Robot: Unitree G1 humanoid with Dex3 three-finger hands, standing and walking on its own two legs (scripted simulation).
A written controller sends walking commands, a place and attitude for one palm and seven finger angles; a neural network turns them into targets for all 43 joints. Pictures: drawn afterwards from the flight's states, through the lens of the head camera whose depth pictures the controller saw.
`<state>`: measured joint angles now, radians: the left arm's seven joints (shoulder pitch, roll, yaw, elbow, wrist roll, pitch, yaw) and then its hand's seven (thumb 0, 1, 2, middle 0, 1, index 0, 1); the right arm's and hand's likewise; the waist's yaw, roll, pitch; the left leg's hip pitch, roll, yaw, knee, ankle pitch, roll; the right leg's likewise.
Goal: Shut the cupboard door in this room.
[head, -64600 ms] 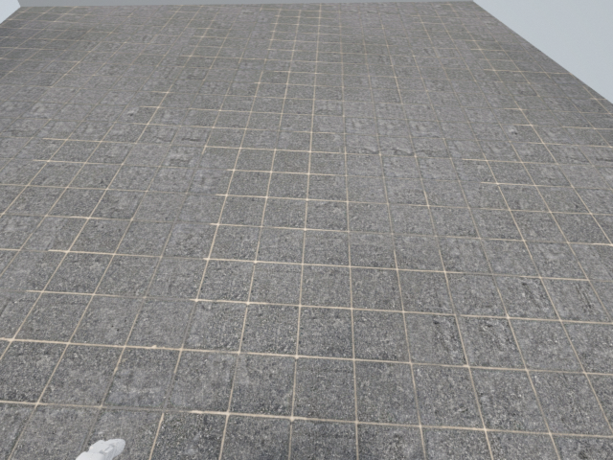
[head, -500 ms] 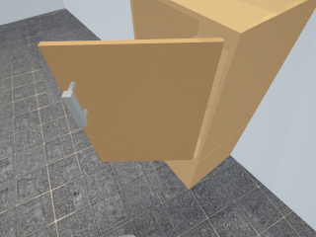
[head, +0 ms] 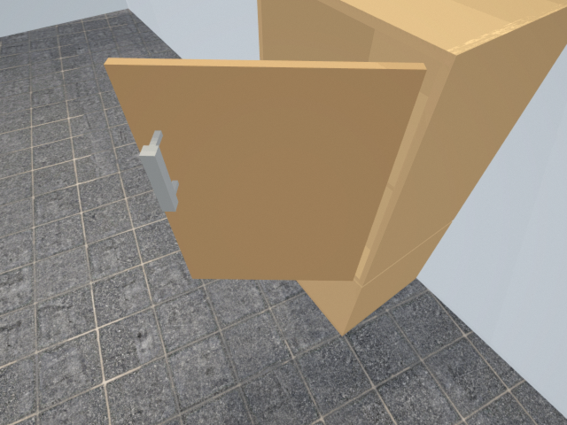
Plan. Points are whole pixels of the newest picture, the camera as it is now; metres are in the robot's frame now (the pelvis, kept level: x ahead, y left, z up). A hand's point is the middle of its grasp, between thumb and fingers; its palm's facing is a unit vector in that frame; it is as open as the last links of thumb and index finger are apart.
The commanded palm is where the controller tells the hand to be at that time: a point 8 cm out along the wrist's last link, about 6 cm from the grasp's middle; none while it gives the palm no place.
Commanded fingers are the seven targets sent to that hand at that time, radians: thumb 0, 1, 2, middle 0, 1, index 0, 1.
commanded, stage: come to a stop and stand still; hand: left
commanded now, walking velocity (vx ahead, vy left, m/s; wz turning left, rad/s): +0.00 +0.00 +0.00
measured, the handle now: (163, 172) +0.47 +0.24 +0.07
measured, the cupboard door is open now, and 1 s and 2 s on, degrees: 54 54 54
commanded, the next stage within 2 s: look again from close up in 0.58 s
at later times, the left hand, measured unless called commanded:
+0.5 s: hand out of the picture -0.07 +0.15 -0.17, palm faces +0.05 -0.99 -0.14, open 7.4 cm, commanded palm none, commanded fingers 0.00 0.90 0.90 -0.20 -0.30 -0.20 -0.30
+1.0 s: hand out of the picture -0.03 +0.17 -0.19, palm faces +0.08 -0.99 -0.15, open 7.4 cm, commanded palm none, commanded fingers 0.00 0.90 0.90 -0.20 -0.30 -0.20 -0.30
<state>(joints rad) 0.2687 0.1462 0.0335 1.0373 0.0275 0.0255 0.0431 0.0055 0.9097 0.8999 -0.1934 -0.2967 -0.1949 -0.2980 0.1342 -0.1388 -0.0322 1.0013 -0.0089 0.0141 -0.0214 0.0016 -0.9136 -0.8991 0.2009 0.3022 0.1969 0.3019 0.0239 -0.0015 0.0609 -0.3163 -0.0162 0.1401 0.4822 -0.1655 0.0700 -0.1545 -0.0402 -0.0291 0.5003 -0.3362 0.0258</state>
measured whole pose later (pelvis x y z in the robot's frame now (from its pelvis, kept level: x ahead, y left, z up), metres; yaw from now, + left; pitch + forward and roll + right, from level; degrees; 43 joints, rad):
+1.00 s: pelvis -0.02 +0.02 +0.00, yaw +2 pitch -1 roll -2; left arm 0.37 0.14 0.01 1.03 0.03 -0.01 0.05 0.01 0.91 0.90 -0.19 -0.30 -0.20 -0.30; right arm 0.30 -0.16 -0.01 1.03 -0.02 0.01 -0.02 0.02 -0.93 -0.90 0.20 0.30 0.19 0.30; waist 0.00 -0.02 -0.02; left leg -0.36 -0.03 0.08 0.53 -0.16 0.09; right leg -0.18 -0.03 -0.06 0.54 -0.34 0.01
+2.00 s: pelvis -0.04 +0.00 -0.07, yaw +3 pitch +8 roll -3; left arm 0.44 0.27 0.05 -0.14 -0.26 -0.16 -0.23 0.01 0.90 0.90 -0.71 -0.87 -0.72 -0.87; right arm 0.25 -0.20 0.08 0.50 0.07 -0.21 -0.07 0.01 -0.90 -0.90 0.21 0.30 0.20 0.30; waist 0.00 0.05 -0.11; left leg -0.86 -0.04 0.00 1.05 -0.36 0.07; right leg -0.71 0.07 -0.07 1.05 -0.48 -0.04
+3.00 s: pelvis +0.01 +0.00 -0.02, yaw +3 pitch +3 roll -2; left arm 0.34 0.27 0.14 -0.11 -0.30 -0.06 -0.24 0.02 0.90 0.90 -1.29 -1.50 -1.29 -1.50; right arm 0.28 -0.26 0.06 0.54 0.07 -0.19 -0.06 0.01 -0.91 -0.90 0.20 0.30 0.20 0.30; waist 0.01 0.05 -0.09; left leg -0.50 -0.06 0.01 0.75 -0.30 0.08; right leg -0.36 0.06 -0.03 0.72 -0.42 -0.03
